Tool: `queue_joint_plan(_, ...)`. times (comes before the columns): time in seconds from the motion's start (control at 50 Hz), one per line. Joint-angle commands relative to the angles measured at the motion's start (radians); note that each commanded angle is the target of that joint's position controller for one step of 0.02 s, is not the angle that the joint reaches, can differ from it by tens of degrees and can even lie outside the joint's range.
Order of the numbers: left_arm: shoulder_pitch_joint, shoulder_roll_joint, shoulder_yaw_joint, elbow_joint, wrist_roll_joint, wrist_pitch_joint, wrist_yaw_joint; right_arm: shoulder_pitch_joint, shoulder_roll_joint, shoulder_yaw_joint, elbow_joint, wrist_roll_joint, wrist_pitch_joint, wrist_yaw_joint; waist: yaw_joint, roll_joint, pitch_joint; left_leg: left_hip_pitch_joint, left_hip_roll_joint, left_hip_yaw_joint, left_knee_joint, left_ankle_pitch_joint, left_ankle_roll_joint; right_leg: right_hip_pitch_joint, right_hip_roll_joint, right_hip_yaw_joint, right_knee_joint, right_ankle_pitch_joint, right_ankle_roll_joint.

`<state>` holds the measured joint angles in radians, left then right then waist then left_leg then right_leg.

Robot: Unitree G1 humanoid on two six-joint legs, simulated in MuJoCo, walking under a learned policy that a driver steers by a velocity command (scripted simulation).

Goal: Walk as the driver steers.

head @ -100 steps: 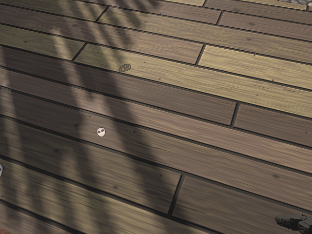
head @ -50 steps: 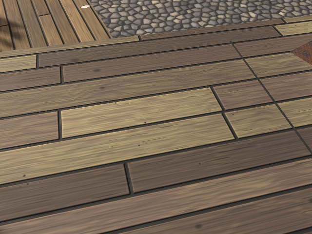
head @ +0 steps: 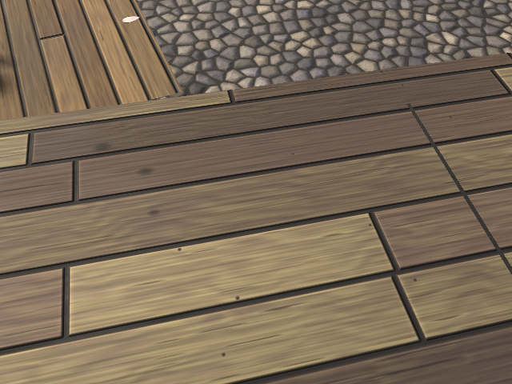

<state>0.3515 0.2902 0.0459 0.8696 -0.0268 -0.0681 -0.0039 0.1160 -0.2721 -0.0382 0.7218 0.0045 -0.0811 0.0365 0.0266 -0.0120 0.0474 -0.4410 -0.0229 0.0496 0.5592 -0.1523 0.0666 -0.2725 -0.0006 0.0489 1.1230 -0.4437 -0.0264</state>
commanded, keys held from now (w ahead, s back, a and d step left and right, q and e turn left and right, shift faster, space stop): w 0.18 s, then w+q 0.70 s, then q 0.12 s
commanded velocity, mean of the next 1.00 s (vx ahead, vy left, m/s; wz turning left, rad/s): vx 0.48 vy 0.00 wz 0.35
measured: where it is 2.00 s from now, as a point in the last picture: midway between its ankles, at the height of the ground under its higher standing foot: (239, 296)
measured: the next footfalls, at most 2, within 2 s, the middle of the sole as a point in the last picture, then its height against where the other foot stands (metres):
right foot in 0.42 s outside the picture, level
left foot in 0.94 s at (202, 315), level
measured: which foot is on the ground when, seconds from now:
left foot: down 0.00-0.44, up 0.46-0.92, down 0.94-1.00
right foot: up 0.00-0.40, down 0.42-0.96, up 0.98-1.00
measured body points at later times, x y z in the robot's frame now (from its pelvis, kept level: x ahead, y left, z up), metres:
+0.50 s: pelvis +0.28 -0.05 +0.00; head +0.31 -0.05 +0.45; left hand +0.46 +0.22 -0.08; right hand +0.31 -0.33 -0.13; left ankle +0.11 +0.08 -0.67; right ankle +0.38 -0.15 -0.73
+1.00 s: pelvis +0.52 +0.05 -0.01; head +0.56 +0.08 +0.44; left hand +0.45 +0.34 -0.14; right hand +0.81 -0.11 -0.09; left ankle +0.59 +0.16 -0.73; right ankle +0.41 -0.16 -0.65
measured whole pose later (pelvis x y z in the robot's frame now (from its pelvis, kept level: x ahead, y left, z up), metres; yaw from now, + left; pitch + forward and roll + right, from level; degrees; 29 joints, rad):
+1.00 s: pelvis +0.52 +0.05 -0.01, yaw +25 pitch +1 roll -2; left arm 0.24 0.31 0.07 0.88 -0.01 -0.05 0.01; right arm 0.10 -0.31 -0.08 0.63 0.01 -0.02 0.04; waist 0.04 0.02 0.09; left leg -0.52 -0.01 0.04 0.66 -0.16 0.09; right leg -0.16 -0.07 -0.10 1.01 -0.54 0.06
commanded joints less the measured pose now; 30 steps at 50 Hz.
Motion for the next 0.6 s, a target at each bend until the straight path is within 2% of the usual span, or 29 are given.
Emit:
queue_joint_plan(0.02, -0.075, 0.124, 0.03, -0.106, 0.007, -0.031, 0.004, 0.112, -0.112, -0.033, -0.016, -0.015, -0.008, -0.006, -0.056, 0.068, -0.089, 0.363, 0.278, -0.405, -0.332, -0.045, 0.167, -0.39, -0.122, 0.036, 0.071, 0.119, -0.013)
queue_joint_plan(0.04, -0.046, 0.107, 0.029, -0.095, 0.011, -0.019, 0.004, 0.093, -0.104, -0.03, -0.016, -0.02, -0.013, -0.004, -0.028, 0.088, -0.082, 0.3, 0.258, -0.365, -0.362, -0.002, 0.167, -0.332, -0.135, 0.039, 0.045, 0.151, -0.008)
queue_joint_plan(0.08, -0.018, 0.071, 0.022, -0.081, 0.016, 0.002, 0.009, 0.095, -0.109, -0.033, -0.002, -0.011, -0.026, -0.002, -0.006, 0.089, -0.073, 0.243, 0.246, -0.298, -0.407, 0.066, 0.184, -0.302, -0.143, 0.027, -0.005, 0.181, 0.01)
queue_joint_plan(0.12, -0.081, 0.066, 0.02, -0.102, 0.023, 0.01, 0.014, 0.114, -0.132, -0.04, 0.018, -0.009, -0.031, -0.009, -0.011, 0.071, -0.037, 0.234, 0.242, -0.248, -0.44, 0.111, 0.192, -0.358, -0.153, 0.024, -0.097, 0.26, 0.031)
queue_joint_plan(0.16, -0.151, 0.06, 0.018, -0.12, 0.028, 0.005, 0.011, 0.141, -0.145, -0.043, 0.035, -0.007, -0.027, -0.018, -0.03, 0.059, -0.02, 0.259, 0.226, -0.2, -0.451, 0.141, 0.179, -0.394, -0.153, 0.018, -0.22, 0.381, 0.044)
queue_joint_plan(0.22, -0.27, 0.039, 0.009, -0.148, 0.029, -0.01, 0.001, 0.193, -0.16, -0.046, 0.06, 0.006, -0.016, -0.029, -0.071, 0.052, 0.005, 0.262, 0.19, -0.149, -0.448, 0.149, 0.147, -0.352, -0.117, -0.008, -0.426, 0.531, 0.05)
queue_joint_plan(0.28, -0.366, 0.039, 0.005, -0.175, 0.02, -0.023, -0.013, 0.259, -0.179, -0.053, 0.09, 0.015, -0.002, -0.035, -0.104, 0.054, 0.021, 0.308, 0.206, -0.171, -0.416, 0.122, 0.145, -0.322, -0.08, -0.015, -0.544, 0.56, 0.059)
queue_joint_plan(0.32, -0.409, 0.051, 0.007, -0.191, 0.016, -0.033, -0.024, 0.281, -0.18, -0.056, 0.102, 0.019, 0.01, -0.04, -0.108, 0.062, 0.025, 0.364, 0.23, -0.205, -0.37, 0.118, 0.139, -0.319, -0.066, -0.002, -0.601, 0.525, 0.052)
queue_joint_plan(0.38, -0.361, 0.094, 0.021, -0.181, 0.014, -0.047, -0.031, 0.273, -0.193, -0.065, 0.107, 0.02, 0.025, -0.05, -0.062, 0.099, -0.003, 0.413, 0.259, -0.263, -0.284, 0.164, 0.112, -0.214, -0.047, 0.003, -0.655, 0.42, 0.024)
queue_joint_plan(0.4, -0.284, 0.115, 0.033, -0.16, 0.015, -0.051, -0.028, 0.257, -0.19, -0.064, 0.104, 0.019, 0.03, -0.051, -0.014, 0.104, -0.042, 0.401, 0.237, -0.253, -0.205, 0.251, 0.094, -0.099, -0.031, -0.017, -0.686, 0.395, 0.003)
queue_joint_plan(0.42, -0.145, 0.164, 0.056, -0.122, 0.022, -0.055, -0.019, 0.259, -0.155, -0.05, 0.099, 0.011, 0.03, -0.05, 0.047, 0.086, -0.144, 0.339, 0.174, -0.214, -0.032, 0.29, 0.062, 0.122, -0.054, -0.008, -0.675, 0.399, -0.033)
queue_joint_plan(0.44, 0.031, 0.238, 0.075, -0.102, 0.036, -0.053, -0.008, 0.258, -0.084, -0.025, 0.064, -0.013, 0.03, -0.05, 0.109, -0.041, -0.32, 0.153, 0.088, -0.153, 0.287, 0.045, 0.019, 0.419, -0.25, 0.188, -0.635, 0.388, -0.095)
queue_joint_plan(0.46, 0.063, 0.293, 0.089, -0.076, 0.032, -0.038, -0.012, 0.403, 0.003, -0.002, 0.043, 0.014, 0.01, -0.045, 0.035, -0.329, -0.429, -0.218, -0.04, -0.107, 0.595, -0.447, -0.038, 0.7, -0.445, 0.614, -0.738, 0.178, -0.242)
queue_joint_plan(0.48, 0.04, 0.18, 0.062, -0.09, 0.026, -0.036, -0.013, 0.345, -0.114, -0.028, 0.061, 0.038, 0.005, -0.048, 0.076, -0.203, -0.353, -0.316, 0.023, -0.196, 0.705, -0.425, -0.037, 0.625, -0.41, 0.634, -0.814, -0.007, -0.213)
queue_joint_plan(0.5, -0.022, 0.126, 0.046, -0.097, 0.023, -0.038, -0.009, 0.246, -0.168, -0.047, 0.034, 0.046, 0.005, -0.049, 0.078, -0.141, -0.218, -0.349, 0.063, -0.181, 0.715, -0.33, -0.03, 0.499, -0.375, 0.471, -0.834, 0.007, -0.167)
queue_joint_plan(0.52, -0.093, 0.103, 0.036, -0.099, 0.029, -0.038, -0.009, 0.21, -0.156, -0.048, 0.028, 0.039, 0.009, -0.054, 0.046, -0.083, -0.151, -0.309, 0.103, -0.163, 0.69, -0.249, -0.035, 0.373, -0.335, 0.362, -0.859, 0.118, -0.146)
queue_joint_plan(0.54, -0.138, 0.074, 0.029, -0.097, 0.032, -0.038, -0.01, 0.195, -0.143, -0.052, 0.022, 0.027, 0.016, -0.053, 0.022, -0.09, -0.097, -0.282, 0.128, -0.166, 0.647, -0.194, -0.04, 0.281, -0.304, 0.278, -0.889, 0.198, -0.143)
queue_joint_plan(0.56, -0.162, 0.065, 0.027, -0.092, 0.04, -0.042, -0.008, 0.209, -0.122, -0.054, 0.02, 0.027, 0.027, -0.048, -0.005, -0.117, -0.076, -0.226, 0.152, -0.169, 0.621, -0.158, -0.044, 0.214, -0.281, 0.204, -0.919, 0.254, -0.135)
queue_joint_plan(0.6, -0.18, 0.069, 0.033, -0.078, 0.038, -0.051, -0.006, 0.209, -0.083, -0.05, 0.01, 0.03, 0.047, -0.043, -0.024, -0.103, -0.047, -0.205, 0.163, -0.152, 0.592, -0.128, -0.053, 0.155, -0.268, 0.107, -0.963, 0.342, -0.145)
